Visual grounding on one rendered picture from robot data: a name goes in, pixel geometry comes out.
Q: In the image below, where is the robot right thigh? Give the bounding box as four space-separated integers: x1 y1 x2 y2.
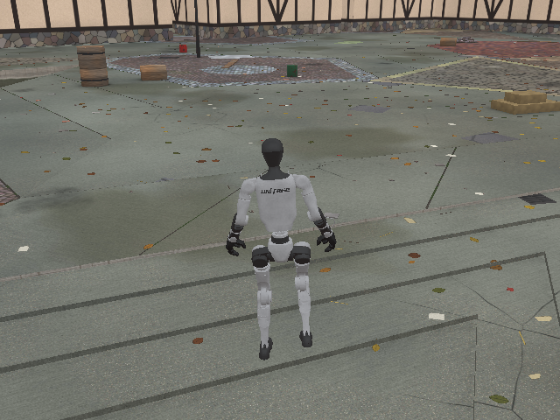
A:
292 241 311 291

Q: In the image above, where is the right robot foot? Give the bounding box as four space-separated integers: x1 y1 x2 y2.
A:
299 331 312 347

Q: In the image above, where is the robot left forearm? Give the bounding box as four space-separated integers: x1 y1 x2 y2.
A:
228 213 244 242

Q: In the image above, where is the robot left upper arm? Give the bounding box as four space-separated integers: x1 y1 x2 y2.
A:
235 178 257 226

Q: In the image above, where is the robot left hand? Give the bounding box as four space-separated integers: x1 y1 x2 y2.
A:
226 238 246 256

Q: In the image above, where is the robot right forearm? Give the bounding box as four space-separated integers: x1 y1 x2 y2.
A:
314 207 333 238

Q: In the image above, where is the robot right hand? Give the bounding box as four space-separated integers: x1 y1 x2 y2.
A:
317 232 336 252

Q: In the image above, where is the robot right upper arm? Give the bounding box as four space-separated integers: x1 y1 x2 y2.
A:
293 174 322 221

